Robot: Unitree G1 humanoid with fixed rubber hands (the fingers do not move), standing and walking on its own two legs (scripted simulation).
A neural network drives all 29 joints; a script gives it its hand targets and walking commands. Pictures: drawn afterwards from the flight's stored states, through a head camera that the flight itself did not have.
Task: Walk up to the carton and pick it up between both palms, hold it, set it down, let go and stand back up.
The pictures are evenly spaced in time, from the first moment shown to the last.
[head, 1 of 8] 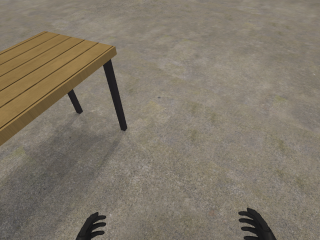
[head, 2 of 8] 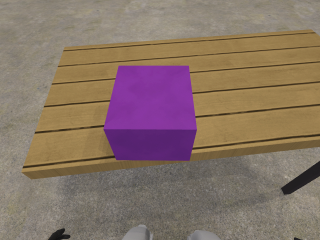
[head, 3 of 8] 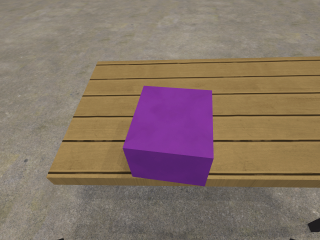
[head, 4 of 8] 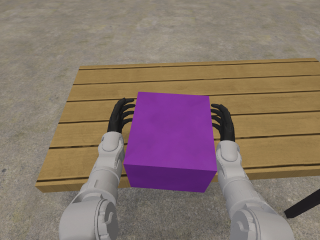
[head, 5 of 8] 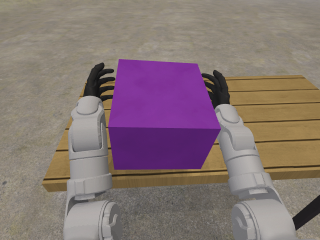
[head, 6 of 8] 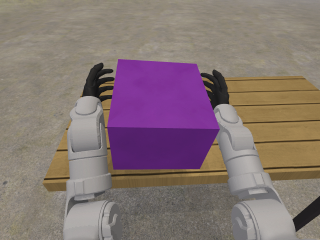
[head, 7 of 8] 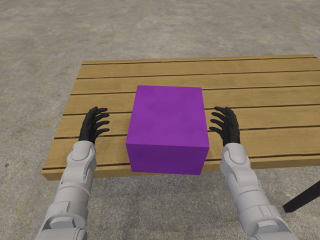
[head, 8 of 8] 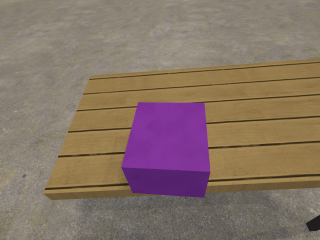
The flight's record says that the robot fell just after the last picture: no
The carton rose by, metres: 0.17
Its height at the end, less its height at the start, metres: +0.00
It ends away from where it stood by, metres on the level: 0.02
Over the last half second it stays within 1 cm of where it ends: yes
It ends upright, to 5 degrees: yes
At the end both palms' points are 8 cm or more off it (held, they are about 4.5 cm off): yes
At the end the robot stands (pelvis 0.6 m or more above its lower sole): yes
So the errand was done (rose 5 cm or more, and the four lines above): yes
